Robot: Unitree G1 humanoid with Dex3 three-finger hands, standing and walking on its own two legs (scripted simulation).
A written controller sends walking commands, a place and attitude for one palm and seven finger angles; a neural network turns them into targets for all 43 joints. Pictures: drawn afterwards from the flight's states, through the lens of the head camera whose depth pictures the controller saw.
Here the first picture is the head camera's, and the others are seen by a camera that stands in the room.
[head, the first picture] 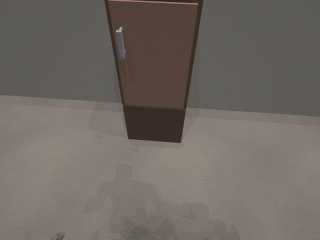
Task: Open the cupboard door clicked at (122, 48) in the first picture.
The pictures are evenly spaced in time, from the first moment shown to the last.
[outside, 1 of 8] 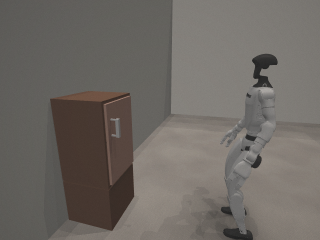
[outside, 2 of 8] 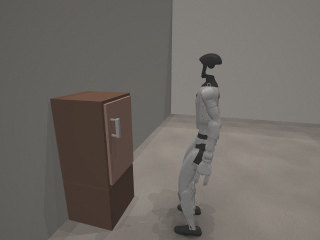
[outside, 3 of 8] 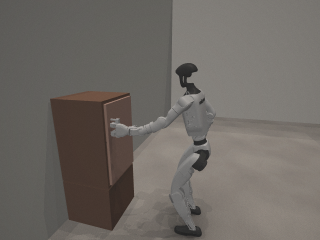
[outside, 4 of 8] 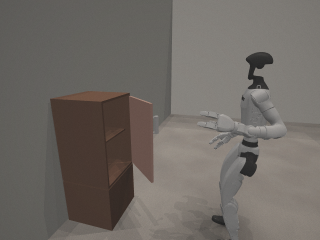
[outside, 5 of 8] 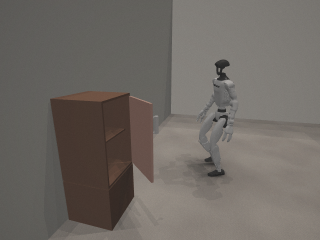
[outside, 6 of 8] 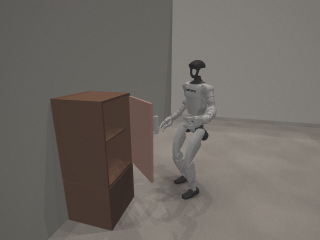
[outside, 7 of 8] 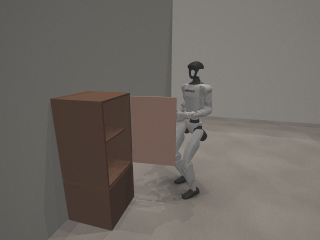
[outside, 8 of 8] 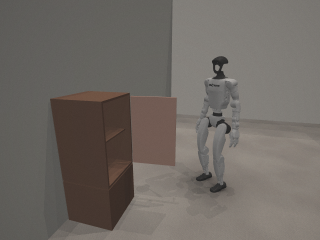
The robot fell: no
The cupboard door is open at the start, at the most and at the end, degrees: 0 96 95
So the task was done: yes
